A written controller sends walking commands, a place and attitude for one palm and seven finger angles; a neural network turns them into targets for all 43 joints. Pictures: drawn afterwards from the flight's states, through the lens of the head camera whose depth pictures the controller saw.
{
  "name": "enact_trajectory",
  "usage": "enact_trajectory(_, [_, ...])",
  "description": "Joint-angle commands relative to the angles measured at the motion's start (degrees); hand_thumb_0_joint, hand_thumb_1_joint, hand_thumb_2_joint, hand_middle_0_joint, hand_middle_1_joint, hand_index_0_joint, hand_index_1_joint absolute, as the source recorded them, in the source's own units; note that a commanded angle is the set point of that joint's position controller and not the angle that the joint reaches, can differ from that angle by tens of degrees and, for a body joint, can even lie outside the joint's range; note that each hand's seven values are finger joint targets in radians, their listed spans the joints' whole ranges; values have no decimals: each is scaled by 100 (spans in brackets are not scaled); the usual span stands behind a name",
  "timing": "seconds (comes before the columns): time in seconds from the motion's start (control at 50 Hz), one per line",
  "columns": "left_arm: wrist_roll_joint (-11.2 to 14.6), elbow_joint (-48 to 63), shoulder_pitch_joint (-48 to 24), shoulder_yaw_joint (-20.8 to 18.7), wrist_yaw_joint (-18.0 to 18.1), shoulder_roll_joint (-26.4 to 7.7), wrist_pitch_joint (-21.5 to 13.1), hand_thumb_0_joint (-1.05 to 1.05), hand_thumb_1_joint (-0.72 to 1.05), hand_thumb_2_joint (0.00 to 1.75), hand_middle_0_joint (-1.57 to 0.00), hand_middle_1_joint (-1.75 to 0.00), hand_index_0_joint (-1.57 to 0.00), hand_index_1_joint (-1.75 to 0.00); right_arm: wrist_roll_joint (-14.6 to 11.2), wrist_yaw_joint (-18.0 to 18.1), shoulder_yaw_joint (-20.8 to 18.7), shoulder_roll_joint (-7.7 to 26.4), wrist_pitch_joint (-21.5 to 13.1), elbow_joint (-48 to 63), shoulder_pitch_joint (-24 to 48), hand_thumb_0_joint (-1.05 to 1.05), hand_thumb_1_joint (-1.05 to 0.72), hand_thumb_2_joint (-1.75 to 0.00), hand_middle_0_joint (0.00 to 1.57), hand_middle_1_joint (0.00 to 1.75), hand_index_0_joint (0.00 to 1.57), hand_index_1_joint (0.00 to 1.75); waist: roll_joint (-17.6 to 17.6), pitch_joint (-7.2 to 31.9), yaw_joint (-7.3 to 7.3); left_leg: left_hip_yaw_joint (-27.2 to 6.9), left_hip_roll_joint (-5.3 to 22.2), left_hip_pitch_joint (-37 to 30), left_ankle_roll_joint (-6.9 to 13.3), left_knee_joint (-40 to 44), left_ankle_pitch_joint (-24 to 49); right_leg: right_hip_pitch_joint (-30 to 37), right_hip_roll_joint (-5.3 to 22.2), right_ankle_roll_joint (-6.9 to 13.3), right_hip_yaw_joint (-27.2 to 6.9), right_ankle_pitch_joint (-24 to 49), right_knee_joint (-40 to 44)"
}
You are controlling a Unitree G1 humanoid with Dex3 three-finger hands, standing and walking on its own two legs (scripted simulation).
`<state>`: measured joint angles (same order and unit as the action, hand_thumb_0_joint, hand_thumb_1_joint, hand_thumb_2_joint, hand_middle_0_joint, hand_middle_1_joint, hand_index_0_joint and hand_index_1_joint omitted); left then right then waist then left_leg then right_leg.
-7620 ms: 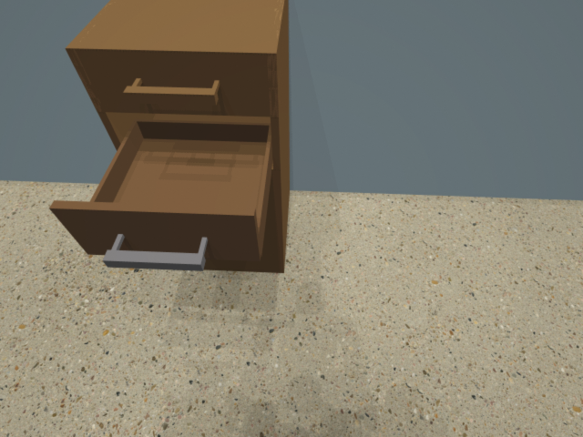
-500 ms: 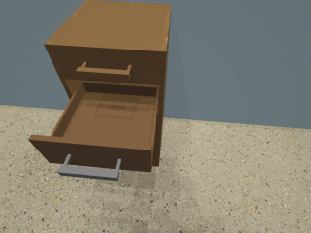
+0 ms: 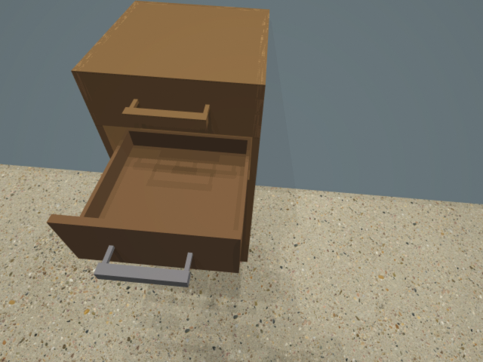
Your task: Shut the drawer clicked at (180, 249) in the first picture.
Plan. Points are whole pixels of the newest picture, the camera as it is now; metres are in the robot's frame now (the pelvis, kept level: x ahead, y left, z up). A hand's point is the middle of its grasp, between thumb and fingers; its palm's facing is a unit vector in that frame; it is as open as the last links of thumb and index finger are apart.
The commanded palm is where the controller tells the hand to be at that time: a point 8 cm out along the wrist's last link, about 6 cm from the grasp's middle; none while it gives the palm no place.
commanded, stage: raise the hand and make a fist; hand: left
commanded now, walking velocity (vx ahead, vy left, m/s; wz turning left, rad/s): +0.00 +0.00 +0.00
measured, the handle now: (146, 264) +0.32 +0.22 -0.12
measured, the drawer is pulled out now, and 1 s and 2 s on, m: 0.30 0.30 0.30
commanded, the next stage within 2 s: bring the fist close to the handle in 1.92 s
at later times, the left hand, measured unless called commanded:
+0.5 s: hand out of the picture +0.11 +0.16 -0.07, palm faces +0.06 -1.00 -0.03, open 5.6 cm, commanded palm +0.10 +0.22 -0.06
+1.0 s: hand (129, 354) +0.14 +0.18 -0.04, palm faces +0.01 -1.00 -0.07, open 3.3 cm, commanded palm +0.10 +0.24 -0.03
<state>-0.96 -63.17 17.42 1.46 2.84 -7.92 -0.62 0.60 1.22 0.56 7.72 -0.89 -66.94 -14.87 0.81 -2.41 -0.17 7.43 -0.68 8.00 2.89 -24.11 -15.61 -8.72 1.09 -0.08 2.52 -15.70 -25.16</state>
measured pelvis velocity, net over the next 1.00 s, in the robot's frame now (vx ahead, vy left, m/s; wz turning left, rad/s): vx -0.04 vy -0.03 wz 0.07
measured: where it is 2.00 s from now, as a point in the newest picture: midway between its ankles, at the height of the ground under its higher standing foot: outside the picture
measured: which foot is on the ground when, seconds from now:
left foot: down 0.00-1.00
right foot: down 0.00-1.00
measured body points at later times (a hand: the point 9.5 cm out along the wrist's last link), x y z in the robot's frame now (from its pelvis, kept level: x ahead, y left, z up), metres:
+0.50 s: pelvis -0.06 -0.04 -0.09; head -0.01 -0.02 +0.35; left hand +0.10 +0.21 -0.07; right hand +0.21 -0.26 -0.11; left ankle -0.03 +0.08 -0.74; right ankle -0.02 -0.12 -0.74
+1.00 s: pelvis -0.04 -0.03 -0.08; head +0.02 -0.03 +0.36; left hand +0.14 +0.24 -0.04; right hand +0.11 -0.29 -0.17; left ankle -0.03 +0.08 -0.74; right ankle -0.02 -0.12 -0.74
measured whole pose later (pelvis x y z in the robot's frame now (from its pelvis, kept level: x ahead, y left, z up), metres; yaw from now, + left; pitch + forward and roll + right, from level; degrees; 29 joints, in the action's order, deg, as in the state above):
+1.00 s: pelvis -0.04 -0.03 -0.08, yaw +4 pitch +15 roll -1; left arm 17.9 -2.5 26.0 -13.9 -21.9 -14.8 -23.7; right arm -2.5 2.8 -2.6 14.3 -13.8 -34.9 -15.6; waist -1.6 7.3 -2.1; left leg 1.6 2.2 49.5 0.9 -62.7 -27.7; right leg -47.2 0.0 3.1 6.9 -28.4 -61.0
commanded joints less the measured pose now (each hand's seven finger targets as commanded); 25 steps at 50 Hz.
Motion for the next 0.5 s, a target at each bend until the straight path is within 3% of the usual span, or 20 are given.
enact_trajectory(0.0, [-70,-60,590,-111,203,-639,-183,0,90,90,-20,-30,-20,-30,-60,23,-97,800,-124,525,-101,0,-90,-90,20,30,20,30,-230,-163,41,-727,932,215,-197,-611,3136,-471,704,99,-580,2572,189])
enact_trajectory(0.02, [1076,8847,-3310,-573,135,-1709,-1239,0,90,90,-22,-32,-22,-32,-289,196,-290,1777,-947,2641,-336,0,-90,-90,20,30,20,30,-1236,2660,-544,-1027,337,-1353,-367,-97,3523,-65,77,148,-39,2286,-352])
enact_trajectory(0.04, [641,7461,-1074,-492,364,-1315,-905,0,90,90,-24,-34,-24,-34,-246,329,-102,1218,-1517,2310,206,0,-90,-90,20,30,20,30,-1787,2737,-17,-984,650,-1677,-379,66,4113,-489,-11,254,-37,733,-819])
enact_trajectory(0.06, [716,6569,566,167,513,-292,-102,0,90,90,-26,-37,-26,-37,-352,259,-223,995,-1777,2313,150,0,-90,-90,20,30,20,30,-1461,1724,-179,-1038,669,-904,-561,266,3885,-1179,-32,135,172,-202,-1082])
enact_trajectory(0.08, [874,6409,554,726,391,530,33,0,90,90,-28,-39,-28,-39,-341,220,-209,1103,-1860,2088,-65,0,-90,-90,20,30,20,30,-709,758,-296,-1062,595,-364,-477,172,3183,-1522,-18,62,197,-234,-1055])
enact_trajectory(0.1, [987,6775,228,624,300,347,-177,0,90,90,-30,-41,-30,-41,-321,204,-314,1287,-1965,2407,38,0,-90,-90,20,30,20,30,-339,296,-329,-1185,549,121,-397,-67,2441,-1668,-6,43,288,-226,-860])
enact_trajectory(0.12, [899,6765,193,344,209,9,-419,0,90,90,-32,-43,-32,-43,-202,163,-380,1462,-2026,2589,28,0,-90,-90,20,30,20,30,124,335,-437,-1244,444,485,-351,-401,1692,-1841,-59,63,356,-112,-707])
enact_trajectory(0.14, [886,6601,438,280,56,67,-693,0,90,90,-34,-45,-34,-45,-101,122,-404,1499,-2051,2856,63,0,-90,-90,20,30,20,30,475,445,-435,-1259,335,859,-328,-771,1338,-1979,-69,92,423,131,-711])
enact_trajectory(0.16, [929,6356,1144,139,-162,110,-973,0,90,90,-36,-47,-36,-47,-97,45,-468,1475,-2069,3094,126,0,-90,-90,20,30,20,30,595,735,-236,-1147,278,1066,-331,-1066,1406,-1970,-80,124,444,251,-883])
enact_trajectory(0.18, [960,6010,1531,55,-402,165,-1310,0,90,90,-38,-50,-38,-50,-77,-10,-489,1441,-2021,3249,221,0,-90,-90,20,30,20,30,1161,887,-132,-1115,276,1401,-379,-1335,1225,-2212,-129,119,523,145,-1220])
enact_trajectory(0.2, [1071,5629,2008,-6,-717,339,-1679,0,90,90,-40,-52,-40,-52,-83,-61,-524,1405,-1963,3453,443,0,-90,-90,20,30,20,30,1454,702,45,-988,231,1978,-380,-1578,777,-2515,-139,135,529,-70,-1522])
enact_trajectory(0.22, [1183,5655,2054,-118,-1057,278,-2118,0,90,90,-42,-54,-42,-54,-94,-124,-540,1390,-1914,3637,601,0,-90,-90,20,30,20,30,1449,681,118,-886,152,2467,-387,-1809,354,-2728,-121,164,480,-240,-1784])
enact_trajectory(0.24, [1236,5647,1998,-521,-1370,-83,-2586,0,90,90,-44,-56,-44,-56,-98,-175,-594,1406,-1872,3795,710,0,-90,-90,20,30,20,30,1241,867,210,-803,80,2855,-398,-2076,105,-2850,-95,214,379,-335,-2062])
enact_trajectory(0.26, [1207,5499,2063,-991,-1646,-530,-3008,0,90,90,-46,-58,-46,-58,-117,-245,-649,1415,-1820,3889,737,0,-90,-90,20,30,20,30,553,952,328,-736,43,3019,-439,-2317,115,-2927,-45,306,255,-176,-2358])
enact_trajectory(0.28, [1188,5604,1895,-1139,-1880,-722,-3349,0,90,90,-48,-60,-48,-60,-106,-296,-651,1393,-1756,4095,843,0,-90,-90,20,30,20,30,93,1118,339,-688,-11,3206,-422,-2538,24,-3037,-26,331,192,-205,-2604])
enact_trajectory(0.3, [1179,5671,1736,-1463,-1943,-1035,-3438,0,90,90,-50,-62,-50,-62,-142,-286,-667,1380,-1671,4289,946,0,-90,-90,20,30,20,30,57,1256,420,-617,-48,3487,-366,-2696,-150,-3097,-40,329,104,-355,-2794])
enact_trajectory(0.34, [1320,6296,1336,-1304,-1998,-942,-3290,0,90,90,-54,-67,-54,-67,-209,-229,-597,1353,-1496,4731,1065,0,-90,-90,20,30,20,30,-73,1650,429,-575,-95,3669,-267,-2867,-522,-3131,-85,300,-48,-676,-2949])
enact_trajectory(0.38, [1509,7059,854,-1400,-1910,-1121,-3131,0,90,90,-58,-71,-58,-71,-250,-151,-561,1313,-1368,4944,996,0,-90,-90,20,30,20,30,-464,1913,357,-606,-89,3834,-225,-3011,-923,-3168,-60,272,-343,-1287,-2783])
enact_trajectory(0.44, [1624,8111,235,-1414,-1808,-1211,-3266,0,90,90,-64,-78,-64,-78,-263,17,-505,1212,-1402,4919,643,0,-90,-90,20,30,20,30,-638,2251,51,-732,37,3635,-112,-3392,-566,-3210,-109,234,-549,-1007,-2698])
enact_trajectory(0.48, [1653,8373,-85,-1298,-1915,-1229,-3380,0,90,90,-68,-82,-68,-82,-238,118,-451,1224,-1458,4775,501,0,-90,-90,20,30,20,30,-503,2298,-190,-794,102,3721,-77,-3624,-512,-3334,-128,181,-655,-1002,-2642])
